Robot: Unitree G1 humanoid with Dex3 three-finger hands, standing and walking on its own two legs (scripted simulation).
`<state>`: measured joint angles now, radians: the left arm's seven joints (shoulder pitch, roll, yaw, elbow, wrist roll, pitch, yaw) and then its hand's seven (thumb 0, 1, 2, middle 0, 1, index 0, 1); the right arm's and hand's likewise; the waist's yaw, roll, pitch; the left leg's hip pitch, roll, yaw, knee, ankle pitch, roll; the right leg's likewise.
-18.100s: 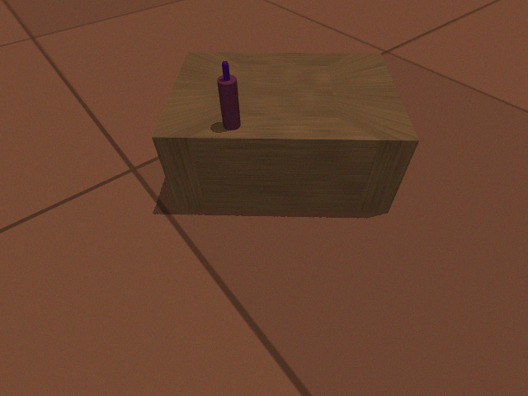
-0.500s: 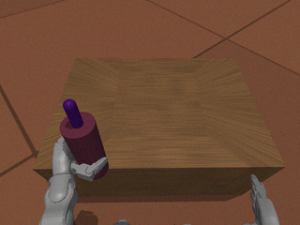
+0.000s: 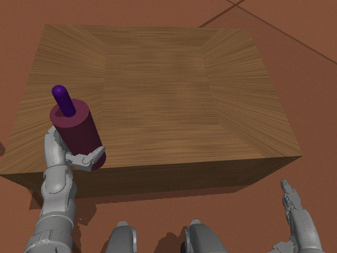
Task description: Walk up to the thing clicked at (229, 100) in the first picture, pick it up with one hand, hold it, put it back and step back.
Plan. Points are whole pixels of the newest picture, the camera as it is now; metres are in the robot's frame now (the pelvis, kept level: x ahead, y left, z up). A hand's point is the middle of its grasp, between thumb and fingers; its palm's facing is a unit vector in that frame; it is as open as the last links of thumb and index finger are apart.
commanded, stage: crouch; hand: left
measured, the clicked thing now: (79, 131) +0.39 +0.19 +0.03
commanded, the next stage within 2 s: lower in 0.54 s
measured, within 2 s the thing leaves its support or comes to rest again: neither
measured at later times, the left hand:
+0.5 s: hand (88, 135) +0.43 +0.19 -0.06, palm faces +0.18 -0.98 -0.05, open 10.1 cm
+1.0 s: hand (93, 139) +0.44 +0.20 -0.12, palm faces +0.18 -0.98 -0.06, open 10.1 cm
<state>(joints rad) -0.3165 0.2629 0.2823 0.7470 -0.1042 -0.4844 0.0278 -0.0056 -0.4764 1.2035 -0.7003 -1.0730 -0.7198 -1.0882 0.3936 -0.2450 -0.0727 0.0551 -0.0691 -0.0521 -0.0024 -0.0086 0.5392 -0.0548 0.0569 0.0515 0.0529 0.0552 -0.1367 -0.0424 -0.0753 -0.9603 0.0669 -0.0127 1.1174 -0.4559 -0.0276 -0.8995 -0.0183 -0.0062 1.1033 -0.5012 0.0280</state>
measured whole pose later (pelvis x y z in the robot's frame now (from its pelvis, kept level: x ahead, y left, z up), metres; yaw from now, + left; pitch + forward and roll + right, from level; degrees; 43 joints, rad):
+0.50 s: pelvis +0.00 +0.00 -0.04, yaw +0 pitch +23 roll -3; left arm -0.47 0.34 0.35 0.92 -0.07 -0.57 0.02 -0.01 -0.46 1.18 -0.70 -1.06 -0.72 -1.07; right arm 0.42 -0.26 -0.07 -0.10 -0.08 0.01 0.05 -0.01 0.53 -0.06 0.06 0.05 0.06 0.06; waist -0.20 -0.03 -0.13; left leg -1.19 0.07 -0.05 1.30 -0.52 -0.03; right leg -1.11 -0.01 -0.03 1.27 -0.56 0.03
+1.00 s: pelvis +0.00 +0.00 -0.06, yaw -1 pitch +28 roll -4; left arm -0.49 0.39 0.41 0.98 -0.04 -0.62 0.03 0.00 -0.43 1.16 -0.70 -1.06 -0.72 -1.07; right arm 0.41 -0.27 -0.08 -0.18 -0.08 0.01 0.07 -0.01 0.52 -0.06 0.06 0.05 0.06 0.06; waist -0.25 -0.03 -0.15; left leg -1.34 0.07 -0.06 1.42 -0.56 -0.03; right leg -1.25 -0.01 -0.03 1.37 -0.60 0.03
